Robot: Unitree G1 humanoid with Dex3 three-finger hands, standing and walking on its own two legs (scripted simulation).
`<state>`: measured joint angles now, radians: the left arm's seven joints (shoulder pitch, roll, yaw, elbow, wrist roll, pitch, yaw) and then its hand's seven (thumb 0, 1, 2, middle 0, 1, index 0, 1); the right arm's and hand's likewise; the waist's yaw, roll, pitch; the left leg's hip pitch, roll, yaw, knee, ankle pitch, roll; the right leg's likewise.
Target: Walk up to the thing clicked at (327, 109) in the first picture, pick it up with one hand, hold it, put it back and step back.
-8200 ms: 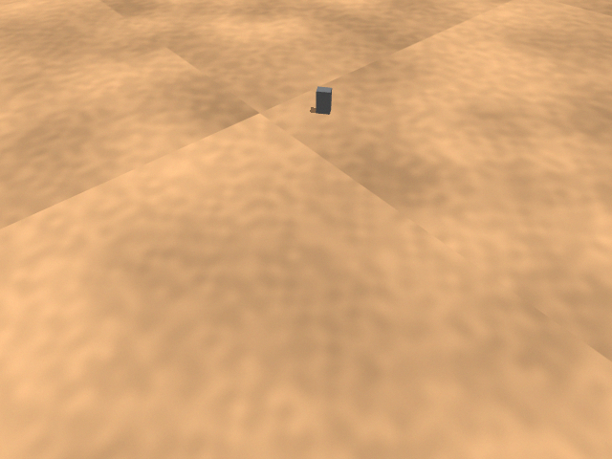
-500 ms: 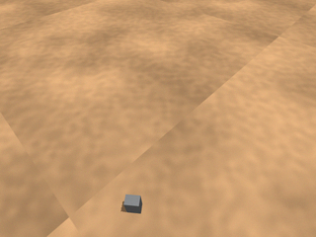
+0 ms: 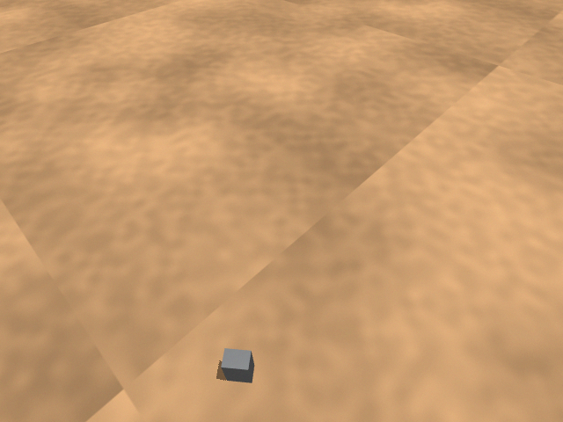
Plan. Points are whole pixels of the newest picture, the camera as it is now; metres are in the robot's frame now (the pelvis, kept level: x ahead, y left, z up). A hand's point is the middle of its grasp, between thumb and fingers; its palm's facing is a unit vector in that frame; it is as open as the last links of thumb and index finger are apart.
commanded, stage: stand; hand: left
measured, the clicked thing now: (238, 366) +0.41 +0.18 -0.71
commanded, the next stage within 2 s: go down in 0.36 s
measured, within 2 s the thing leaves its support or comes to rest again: neither
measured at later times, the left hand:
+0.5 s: hand out of the picture +0.08 +0.25 -0.16, palm faces -0.01 -0.94 -0.34, open 7.5 cm
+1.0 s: hand out of the picture +0.14 +0.27 -0.19, palm faces +0.06 -0.94 -0.32, open 16.3 cm
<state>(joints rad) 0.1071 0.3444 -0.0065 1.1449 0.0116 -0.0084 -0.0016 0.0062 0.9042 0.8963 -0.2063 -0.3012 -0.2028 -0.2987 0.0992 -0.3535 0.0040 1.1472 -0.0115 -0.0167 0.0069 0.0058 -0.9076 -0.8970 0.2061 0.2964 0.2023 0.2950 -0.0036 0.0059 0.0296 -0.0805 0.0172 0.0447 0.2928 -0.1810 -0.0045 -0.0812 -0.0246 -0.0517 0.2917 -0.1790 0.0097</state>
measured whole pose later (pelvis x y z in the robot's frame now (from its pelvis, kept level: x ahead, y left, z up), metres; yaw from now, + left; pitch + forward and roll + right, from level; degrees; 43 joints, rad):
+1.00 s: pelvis -0.01 +0.01 -0.06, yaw +0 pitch +12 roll -1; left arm 0.12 0.33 0.21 0.74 0.05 0.12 -0.05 0.00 -0.29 0.10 -0.08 -0.06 -0.07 -0.06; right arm 0.26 -0.25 -0.04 0.66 0.03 -0.09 -0.03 0.01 -0.89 -0.89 0.21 0.30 0.20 0.29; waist -0.03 0.01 -0.08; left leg -0.68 0.04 0.03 0.90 -0.44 0.01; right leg -0.66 -0.03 -0.05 0.86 -0.42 0.01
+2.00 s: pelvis -0.07 +0.00 -0.24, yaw -1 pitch +31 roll -3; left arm -0.20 0.57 0.54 0.82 -0.12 -0.24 -0.41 -0.01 -0.55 0.03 -0.07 -0.04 -0.06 -0.04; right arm 0.15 -0.31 0.00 0.63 -0.01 -0.21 -0.04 0.01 -0.91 -0.90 0.21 0.30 0.20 0.29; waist -0.05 -0.01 -0.18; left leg -1.59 0.05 -0.03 1.72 -0.67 0.01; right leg -1.56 -0.04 -0.07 1.68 -0.65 -0.01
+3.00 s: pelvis -0.11 +0.01 -0.39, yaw -4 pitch +33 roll -6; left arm -0.61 0.87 0.79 1.10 -0.16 -0.38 -0.69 -0.01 -0.60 0.06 -0.03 -0.10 -0.05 -0.08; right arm 0.12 -0.37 0.09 0.67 -0.05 -0.19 -0.03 0.01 -0.91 -0.90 0.21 0.30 0.21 0.30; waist -0.10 -0.02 -0.11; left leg -2.09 0.05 -0.08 2.21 -0.69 0.02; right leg -2.03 -0.05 -0.10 2.13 -0.67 -0.01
